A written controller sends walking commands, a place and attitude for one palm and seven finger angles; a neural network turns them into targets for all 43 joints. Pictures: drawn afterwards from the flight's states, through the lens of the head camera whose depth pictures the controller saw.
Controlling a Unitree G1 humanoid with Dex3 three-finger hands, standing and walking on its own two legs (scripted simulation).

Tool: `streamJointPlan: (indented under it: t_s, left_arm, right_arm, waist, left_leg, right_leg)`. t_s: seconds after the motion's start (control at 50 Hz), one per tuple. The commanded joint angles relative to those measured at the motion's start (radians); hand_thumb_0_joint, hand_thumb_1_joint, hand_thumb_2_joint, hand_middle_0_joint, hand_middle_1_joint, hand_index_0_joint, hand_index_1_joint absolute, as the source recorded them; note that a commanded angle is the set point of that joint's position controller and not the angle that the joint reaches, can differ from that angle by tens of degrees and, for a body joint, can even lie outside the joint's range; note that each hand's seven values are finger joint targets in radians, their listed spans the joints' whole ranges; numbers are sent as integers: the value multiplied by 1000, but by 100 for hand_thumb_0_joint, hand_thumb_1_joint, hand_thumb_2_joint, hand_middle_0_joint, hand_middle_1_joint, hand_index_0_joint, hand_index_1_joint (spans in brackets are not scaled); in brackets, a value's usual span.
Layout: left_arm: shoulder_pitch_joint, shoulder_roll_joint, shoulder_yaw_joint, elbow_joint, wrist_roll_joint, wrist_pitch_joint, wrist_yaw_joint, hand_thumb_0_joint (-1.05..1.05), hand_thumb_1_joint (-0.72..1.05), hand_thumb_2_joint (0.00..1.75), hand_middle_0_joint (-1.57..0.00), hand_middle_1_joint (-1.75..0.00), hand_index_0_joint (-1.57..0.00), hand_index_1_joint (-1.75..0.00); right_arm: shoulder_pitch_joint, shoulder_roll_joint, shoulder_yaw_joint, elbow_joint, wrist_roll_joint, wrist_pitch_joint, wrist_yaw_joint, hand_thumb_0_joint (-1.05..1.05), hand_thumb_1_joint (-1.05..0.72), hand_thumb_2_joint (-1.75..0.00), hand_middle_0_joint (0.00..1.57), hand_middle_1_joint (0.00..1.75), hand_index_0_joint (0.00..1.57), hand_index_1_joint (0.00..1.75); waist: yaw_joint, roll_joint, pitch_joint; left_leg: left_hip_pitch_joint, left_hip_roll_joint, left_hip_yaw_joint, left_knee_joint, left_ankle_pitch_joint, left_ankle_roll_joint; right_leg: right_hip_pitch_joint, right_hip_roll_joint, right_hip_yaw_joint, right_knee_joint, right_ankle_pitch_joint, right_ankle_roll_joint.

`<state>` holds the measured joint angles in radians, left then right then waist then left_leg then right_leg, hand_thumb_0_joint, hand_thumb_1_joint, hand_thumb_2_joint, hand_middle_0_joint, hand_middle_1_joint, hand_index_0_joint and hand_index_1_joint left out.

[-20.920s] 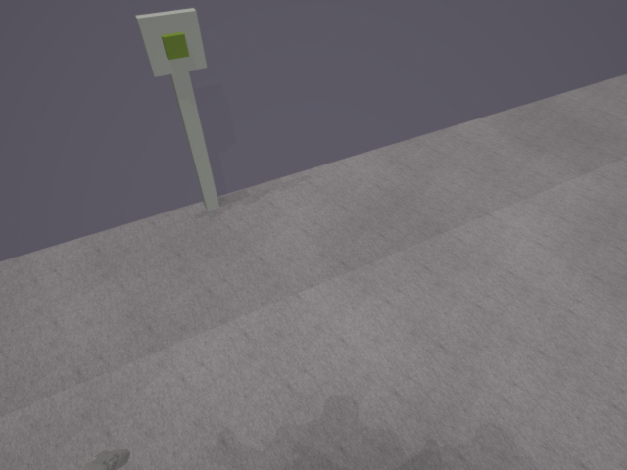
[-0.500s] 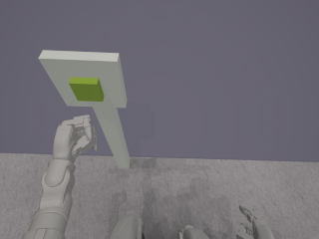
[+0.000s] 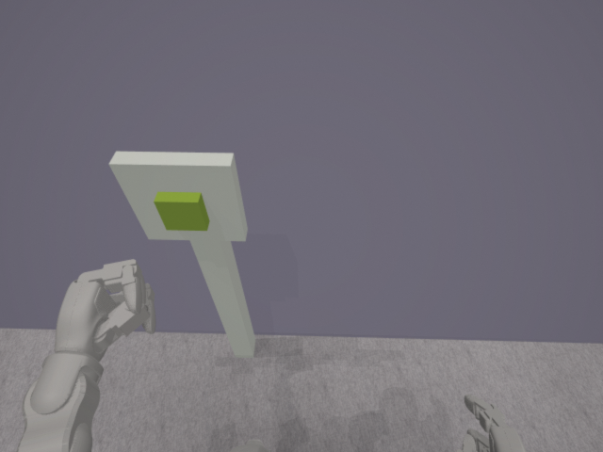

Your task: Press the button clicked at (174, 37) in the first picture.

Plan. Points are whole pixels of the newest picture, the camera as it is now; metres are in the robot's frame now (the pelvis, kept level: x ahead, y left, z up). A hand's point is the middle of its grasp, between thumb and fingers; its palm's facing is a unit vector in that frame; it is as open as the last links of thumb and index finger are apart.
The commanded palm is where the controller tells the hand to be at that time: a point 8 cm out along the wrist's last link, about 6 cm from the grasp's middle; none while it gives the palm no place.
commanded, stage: draw the hand back to the body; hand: left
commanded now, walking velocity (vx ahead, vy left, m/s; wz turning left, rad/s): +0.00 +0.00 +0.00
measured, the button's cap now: (183, 210) +0.47 +0.22 +0.04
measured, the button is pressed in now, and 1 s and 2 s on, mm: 0 0 0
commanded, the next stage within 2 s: step back with the hand held close in 1.06 s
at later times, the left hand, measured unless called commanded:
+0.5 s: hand (60, 307) +0.23 +0.25 +0.16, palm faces +0.33 -0.88 -0.33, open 3.1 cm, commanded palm +0.18 +0.29 +0.18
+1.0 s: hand (10, 316) +0.20 +0.25 +0.21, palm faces +0.40 -0.83 -0.38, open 3.1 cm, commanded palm +0.15 +0.29 +0.23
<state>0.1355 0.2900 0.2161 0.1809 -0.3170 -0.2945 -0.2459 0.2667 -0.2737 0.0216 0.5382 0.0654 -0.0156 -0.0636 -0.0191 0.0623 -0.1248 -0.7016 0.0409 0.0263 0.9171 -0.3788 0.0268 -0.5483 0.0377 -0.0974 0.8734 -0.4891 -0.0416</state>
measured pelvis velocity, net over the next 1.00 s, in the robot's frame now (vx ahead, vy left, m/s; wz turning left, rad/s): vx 0.02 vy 0.01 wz -0.01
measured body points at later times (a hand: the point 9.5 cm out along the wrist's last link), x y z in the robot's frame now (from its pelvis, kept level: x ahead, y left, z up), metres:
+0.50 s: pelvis +0.02 +0.02 +0.04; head +0.01 +0.00 +0.49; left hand +0.21 +0.29 +0.18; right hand +0.22 -0.20 -0.03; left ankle +0.05 +0.10 -0.69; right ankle -0.03 -0.09 -0.69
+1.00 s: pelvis +0.02 +0.01 +0.05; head +0.00 -0.02 +0.50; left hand +0.17 +0.29 +0.23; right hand +0.21 -0.21 -0.03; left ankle +0.05 +0.10 -0.69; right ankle -0.03 -0.09 -0.69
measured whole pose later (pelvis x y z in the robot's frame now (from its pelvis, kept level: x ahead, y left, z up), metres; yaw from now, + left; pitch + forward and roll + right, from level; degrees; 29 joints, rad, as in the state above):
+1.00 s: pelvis +0.02 +0.01 +0.05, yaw +0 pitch -4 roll +0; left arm 0.53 0.31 0.28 -0.46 -0.07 -0.07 0.10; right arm 0.19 -0.24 0.03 0.61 0.01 -0.06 -0.07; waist 0.07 0.07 0.01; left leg -0.15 0.00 0.06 0.43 -0.20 0.03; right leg 0.00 0.02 -0.06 0.36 -0.28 -0.02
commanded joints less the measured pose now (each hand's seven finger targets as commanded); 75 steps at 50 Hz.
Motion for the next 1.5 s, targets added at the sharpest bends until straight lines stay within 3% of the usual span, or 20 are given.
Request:
streamJointPlan:
  t_s: [0.0, 0.06, 0.08, 0.1, 0.14, 0.16, 0.32, 0.48, 0.54, 0.6, 0.68, 0.76, 0.86, 0.96, 1.04, 1.16, 1.18, 1.24, 1.36, 1.48]
  left_arm:
    - [-161, 180, 66, -322, -29, -56, -14, 0, 90, 90, -130, -150, -130, -150]
    - [-76, 217, 122, -339, -40, -19, -8, 0, 90, 90, -130, -150, -130, -150]
    - [-97, 306, 111, -392, 117, 20, 134, 0, 90, 90, -130, -150, -130, -150]
    - [-45, 215, 61, -395, 131, 56, 202, 0, 90, 90, -130, -150, -130, -150]
    - [30, 166, 13, -446, 165, 101, 264, 0, 90, 90, -130, -150, -130, -150]
    - [61, 178, 19, -475, 177, 118, 287, 0, 90, 90, -130, -150, -130, -150]
    - [102, 197, 39, -653, 232, 186, 377, 0, 90, 90, -130, -150, -130, -150]
    - [231, 177, 62, -762, 245, 198, 383, 0, 90, 90, -130, -150, -130, -150]
    - [289, 181, 90, -789, 242, 202, 379, 0, 90, 90, -130, -150, -130, -150]
    - [306, 205, 134, -824, 239, 197, 377, 0, 90, 90, -130, -150, -130, -150]
    - [320, 225, 171, -888, 242, 184, 374, 0, 90, 90, -130, -150, -130, -150]
    - [356, 240, 209, -919, 237, 168, 375, 0, 90, 90, -130, -150, -130, -150]
    - [365, 166, 156, -806, 237, 177, 362, 0, 90, 90, -130, -150, -130, -150]
    - [309, 227, 193, -873, 240, 155, 370, 0, 90, 90, -130, -150, -130, -150]
    - [319, 216, 180, -904, 243, 145, 376, 0, 90, 90, -130, -150, -130, -150]
    - [350, 174, 155, -799, 239, 150, 367, 0, 90, 90, -130, -150, -130, -150]
    - [254, 301, 281, -894, 253, 119, 372, 0, 90, 90, -130, -150, -130, -150]
    - [386, 204, 200, -792, 256, 120, 359, 0, 90, 90, -130, -150, -130, -150]
    - [451, 258, 238, -935, 254, 99, 368, 0, 90, 90, -130, -150, -130, -150]
    - [522, 291, 287, -996, 242, 93, 386, 0, 90, 90, -130, -150, -130, -150]
  right_arm:
    - [-92, -107, -35, -167, 2, -88, -18, 0, -90, -90, 20, 30, 20, 30]
    - [-99, -107, -29, -174, 4, -100, -20, 0, -90, -90, 20, 30, 20, 30]
    - [-168, -88, -34, -172, -8, -78, -40, 0, -90, -90, 20, 30, 20, 30]
    - [-157, -74, -24, -176, -11, -73, -49, 0, -90, -90, 20, 30, 20, 30]
    - [-156, -74, -20, -177, -8, -66, -49, 0, -90, -90, 20, 30, 20, 30]
    - [-156, -77, -19, -173, -14, -63, -50, 0, -90, -90, 20, 30, 20, 30]
    - [-185, -75, -3, -149, -31, -67, -52, 0, -90, -90, 20, 30, 20, 30]
    - [-196, -68, -1, -125, -46, -89, -26, 0, -90, -90, 20, 30, 20, 30]
    - [-199, -67, -9, -124, -49, -87, -15, 0, -90, -90, 20, 30, 20, 30]
    - [-201, -67, -13, -124, -53, -86, -10, 0, -90, -90, 20, 30, 20, 30]
    - [-206, -63, -15, -122, -53, -93, -5, 0, -90, -90, 20, 30, 20, 30]
    - [-215, -63, -22, -119, -55, -107, -6, 0, -90, -90, 20, 30, 20, 30]
    - [-207, -69, -32, -104, -55, -96, -7, 0, -90, -90, 20, 30, 20, 30]
    - [-222, -67, -35, -106, -60, -105, -20, 0, -90, -90, 20, 30, 20, 30]
    - [-222, -57, -26, -100, -61, -123, -22, 0, -90, -90, 20, 30, 20, 30]
    - [-218, -61, -33, -83, -64, -125, -22, 0, -90, -90, 20, 30, 20, 30]
    - [-208, -85, -41, -122, -59, -89, -16, 0, -90, -90, 20, 30, 20, 30]
    - [-205, -68, -45, -112, -62, -42, -8, 0, -90, -90, 20, 30, 20, 30]
    - [-211, -77, -58, -155, -57, -2, -13, 0, -90, -90, 20, 30, 20, 30]
    - [-194, -69, -66, -179, -49, 14, -16, 0, -90, -90, 20, 30, 20, 30]
  waist:
    - [-2, 2, -180]
    - [16, -20, -146]
    - [61, -15, -113]
    - [32, -27, -63]
    - [34, 23, -41]
    - [38, -27, -54]
    - [40, -10, -9]
    - [64, 26, 4]
    - [68, -11, 27]
    - [73, -39, 37]
    - [81, 33, 38]
    - [87, -11, 68]
    - [73, -57, 146]
    - [85, -32, 83]
    - [85, 39, 78]
    - [78, -55, 151]
    - [40, -65, 211]
    - [33, -130, 158]
    - [36, -22, -7]
    - [33, -28, -74]
  left_leg:
    - [280, -32, -61, -151, 151, 22]
    - [288, -32, -64, -179, 148, 19]
    - [320, -34, -46, -223, 126, 19]
    - [348, -30, -44, -252, 115, 17]
    - [395, -22, -52, -285, 116, 16]
    - [411, -19, -55, -301, 135, 20]
    - [574, -14, -61, -427, 248, 15]
    - [671, -8, -62, -502, 393, 5]
    - [677, 0, -58, -512, 440, 4]
    - [674, -3, -54, -521, 436, 4]
    - [690, -5, -48, -525, 442, -1]
    - [683, -4, -47, -528, 394, 1]
    - [671, -6, -32, -544, 320, 8]
    - [690, -17, -25, -536, 302, 17]
    - [699, -25, -22, -525, 333, 13]
    - [678, -23, -18, -541, 305, 13]
    - [612, -4, -32, -486, 251, 36]
    - [596, 1, -29, -462, 281, 31]
    - [629, 22, -21, -471, 477, 37]
    - [598, 47, -43, -454, 594, 35]
  right_leg:
    - [26, -4, 92, -196, 262, 46]
    - [47, -4, 82, -217, 255, 47]
    - [44, -44, 154, -317, 221, 27]
    - [54, -54, 138, -343, 195, 28]
    - [72, -50, 112, -347, 203, 23]
    - [110, -45, 109, -362, 229, 25]
    - [238, -37, 75, -453, 333, 18]
    - [356, -35, 66, -503, 423, 14]
    - [378, -34, 64, -514, 452, 18]
    - [399, -33, 64, -529, 464, 18]
    - [406, -33, 72, -543, 466, 17]
    - [392, -25, 72, -572, 441, 18]
    - [354, -27, 76, -599, 388, 26]
    - [382, -37, 93, -610, 378, 26]
    - [387, -42, 96, -604, 417, 22]
    - [357, -33, 92, -634, 385, 28]
    - [245, -88, 183, -677, 403, 62]
    - [263, -117, 154, -653, 439, 78]
    - [332, -103, 121, -531, 605, 92]
    - [372, -86, 114, -450, 658, 77]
